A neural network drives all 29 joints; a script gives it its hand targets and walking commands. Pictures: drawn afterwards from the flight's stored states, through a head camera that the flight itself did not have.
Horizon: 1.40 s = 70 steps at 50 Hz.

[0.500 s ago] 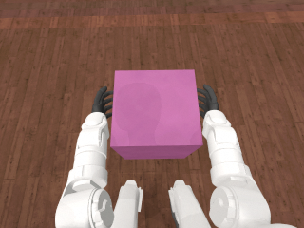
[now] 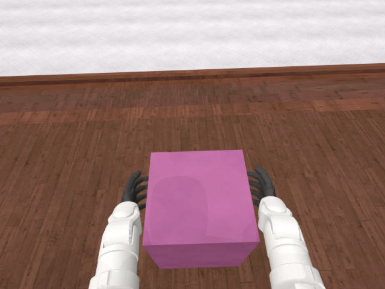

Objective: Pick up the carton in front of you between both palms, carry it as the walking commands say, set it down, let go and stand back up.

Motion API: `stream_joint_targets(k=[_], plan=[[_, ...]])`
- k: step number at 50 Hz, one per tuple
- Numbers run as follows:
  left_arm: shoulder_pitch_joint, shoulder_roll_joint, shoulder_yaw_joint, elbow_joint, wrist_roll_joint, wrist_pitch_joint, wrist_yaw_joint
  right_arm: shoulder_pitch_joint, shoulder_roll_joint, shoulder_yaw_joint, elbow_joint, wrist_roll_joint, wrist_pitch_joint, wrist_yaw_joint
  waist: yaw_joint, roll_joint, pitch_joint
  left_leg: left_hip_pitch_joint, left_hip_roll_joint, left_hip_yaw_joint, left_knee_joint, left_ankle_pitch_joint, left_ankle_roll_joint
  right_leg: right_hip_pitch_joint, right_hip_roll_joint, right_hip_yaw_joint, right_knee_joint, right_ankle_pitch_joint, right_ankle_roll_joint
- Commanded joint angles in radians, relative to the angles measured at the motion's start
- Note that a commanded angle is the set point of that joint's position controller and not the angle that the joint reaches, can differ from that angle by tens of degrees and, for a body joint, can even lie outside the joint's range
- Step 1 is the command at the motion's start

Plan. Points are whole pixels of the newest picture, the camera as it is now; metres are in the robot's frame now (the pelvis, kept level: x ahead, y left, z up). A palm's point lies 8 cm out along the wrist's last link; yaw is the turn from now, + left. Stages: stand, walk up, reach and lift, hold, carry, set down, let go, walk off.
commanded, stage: reach and lift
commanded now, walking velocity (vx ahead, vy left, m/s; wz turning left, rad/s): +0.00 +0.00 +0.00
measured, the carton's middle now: (198, 213) +0.32 +0.00 -0.08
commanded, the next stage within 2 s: hold in 1.16 s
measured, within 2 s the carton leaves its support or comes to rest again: neither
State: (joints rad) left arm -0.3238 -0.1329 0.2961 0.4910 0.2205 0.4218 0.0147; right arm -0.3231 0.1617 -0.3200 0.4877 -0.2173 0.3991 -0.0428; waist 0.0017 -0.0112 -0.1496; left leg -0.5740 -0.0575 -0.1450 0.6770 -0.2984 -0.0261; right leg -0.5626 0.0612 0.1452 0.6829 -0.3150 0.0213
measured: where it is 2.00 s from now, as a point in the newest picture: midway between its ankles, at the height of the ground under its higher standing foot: outside the picture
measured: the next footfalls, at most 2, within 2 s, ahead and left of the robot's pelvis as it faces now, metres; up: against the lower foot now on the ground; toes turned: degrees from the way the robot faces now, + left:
none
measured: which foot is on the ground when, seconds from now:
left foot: down 0.00-1.00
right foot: down 0.00-1.00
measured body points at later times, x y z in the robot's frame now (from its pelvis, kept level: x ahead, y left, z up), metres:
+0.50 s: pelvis -0.01 +0.00 +0.02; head -0.03 +0.00 +0.47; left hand +0.30 +0.15 +0.04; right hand +0.30 -0.15 +0.04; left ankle +0.02 +0.13 -0.72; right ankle +0.01 -0.13 -0.72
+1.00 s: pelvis +0.01 +0.00 +0.03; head -0.02 +0.00 +0.48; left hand +0.31 +0.15 +0.05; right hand +0.31 -0.15 +0.05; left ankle +0.02 +0.13 -0.72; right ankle +0.01 -0.13 -0.72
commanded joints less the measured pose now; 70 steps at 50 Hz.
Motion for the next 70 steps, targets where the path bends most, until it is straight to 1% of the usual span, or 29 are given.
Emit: stream_joint_targets(k=[1,6,8,11,14,16,20,24,31,46,51,57,59,62,64,66,68,70], plan=[[-0.463,-1.000,-0.619,-0.036,-0.176,0.015,-0.237,-0.433,0.996,0.622,0.014,0.162,0.042,0.257,0.004,0.014,-0.346,0.348,-0.050,0.070,-0.136,0.360,0.007,0.280,0.046,-0.067,-0.152,0.353,0.000],[-0.409,-0.986,-0.656,-0.125,-0.193,0.090,-0.240,-0.367,0.986,0.650,-0.064,0.180,0.116,0.267,-0.006,0.008,-0.236,0.441,-0.043,0.066,-0.237,0.353,0.003,0.387,0.041,-0.066,-0.248,0.359,0.002],[-0.396,-0.977,-0.637,-0.135,-0.187,0.121,-0.242,-0.354,0.973,0.634,-0.073,0.173,0.147,0.272,-0.004,0.009,-0.167,0.448,-0.044,0.070,-0.266,0.305,0.005,0.403,0.040,-0.067,-0.279,0.314,-0.002],[-0.396,-0.961,-0.589,-0.117,-0.167,0.154,-0.248,-0.364,0.958,0.595,-0.060,0.159,0.182,0.282,0.003,0.009,-0.070,0.439,-0.043,0.078,-0.298,0.205,0.012,0.397,0.036,-0.074,-0.311,0.216,-0.006],[-0.440,-0.955,-0.539,-0.088,-0.146,0.164,-0.258,-0.414,0.954,0.548,-0.031,0.139,0.192,0.293,0.007,0.007,-0.015,0.426,-0.038,0.085,-0.306,0.120,0.019,0.378,0.031,-0.078,-0.320,0.131,-0.011],[-0.488,-0.969,-0.544,-0.095,-0.151,0.162,-0.264,-0.460,0.966,0.551,-0.039,0.141,0.189,0.298,0.005,0.007,-0.030,0.435,-0.036,0.086,-0.300,0.105,0.021,0.381,0.029,-0.080,-0.316,0.114,-0.012],[-0.553,-0.988,-0.562,-0.111,-0.162,0.159,-0.270,-0.519,0.983,0.564,-0.053,0.147,0.184,0.302,0.002,0.007,-0.085,0.456,-0.036,0.087,-0.287,0.116,0.018,0.401,0.030,-0.081,-0.305,0.124,-0.012],[-0.569,-0.990,-0.570,-0.113,-0.163,0.162,-0.270,-0.533,0.981,0.567,-0.056,0.146,0.187,0.301,-0.002,0.007,-0.106,0.470,-0.038,0.089,-0.290,0.121,0.014,0.412,0.032,-0.084,-0.306,0.128,-0.011],[-0.534,-0.976,-0.568,-0.125,-0.156,0.176,-0.264,-0.503,0.961,0.566,-0.072,0.142,0.199,0.300,-0.001,0.011,-0.107,0.496,-0.040,0.089,-0.309,0.168,0.009,0.438,0.036,-0.087,-0.319,0.173,-0.009],[-0.423,-0.960,-0.608,-0.228,-0.189,0.213,-0.254,-0.395,0.942,0.607,-0.175,0.173,0.236,0.293,0.001,0.012,-0.119,0.558,-0.045,0.081,-0.333,0.327,0.002,0.504,0.044,-0.079,-0.341,0.328,0.001],[-0.405,-0.952,-0.616,-0.255,-0.196,0.226,-0.253,-0.375,0.940,0.618,-0.202,0.181,0.249,0.290,0.002,0.010,-0.112,0.567,-0.047,0.080,-0.339,0.346,0.001,0.517,0.044,-0.076,-0.348,0.350,0.003],[-0.403,-0.945,-0.620,-0.273,-0.200,0.240,-0.255,-0.375,0.938,0.624,-0.221,0.187,0.263,0.288,0.003,0.007,-0.098,0.569,-0.049,0.081,-0.345,0.334,0.003,0.523,0.044,-0.075,-0.355,0.346,0.004],[-0.409,-0.950,-0.643,-0.297,-0.214,0.245,-0.256,-0.379,0.944,0.645,-0.247,0.198,0.269,0.287,0.000,0.006,-0.110,0.578,-0.050,0.079,-0.345,0.344,0.003,0.532,0.044,-0.074,-0.357,0.359,0.006],[-0.411,-0.954,-0.692,-0.364,-0.245,0.266,-0.252,-0.376,0.945,0.690,-0.313,0.226,0.292,0.281,-0.005,0.006,-0.143,0.606,-0.051,0.074,-0.350,0.389,0.000,0.563,0.044,-0.071,-0.363,0.411,0.008],[-0.394,-0.932,-0.679,-0.366,-0.239,0.290,-0.246,-0.360,0.923,0.681,-0.315,0.222,0.314,0.277,-0.003,0.006,-0.113,0.600,-0.050,0.074,-0.362,0.367,0.000,0.565,0.042,-0.070,-0.373,0.389,0.006],[-0.381,-0.906,-0.644,-0.339,-0.216,0.308,-0.243,-0.350,0.897,0.648,-0.288,0.205,0.332,0.275,-0.001,0.006,-0.049,0.580,-0.048,0.079,-0.377,0.301,0.002,0.546,0.040,-0.073,-0.387,0.319,0.003],[-0.387,-0.895,-0.614,-0.311,-0.199,0.315,-0.244,-0.361,0.886,0.620,-0.263,0.189,0.339,0.277,0.000,0.007,-0.003,0.561,-0.046,0.083,-0.385,0.238,0.005,0.526,0.038,-0.078,-0.395,0.254,0.000],[-0.412,-0.903,-0.611,-0.305,-0.199,0.315,-0.248,-0.388,0.891,0.615,-0.258,0.187,0.339,0.282,-0.001,0.008,0.001,0.559,-0.043,0.085,-0.383,0.214,0.007,0.518,0.036,-0.081,-0.395,0.229,-0.001]])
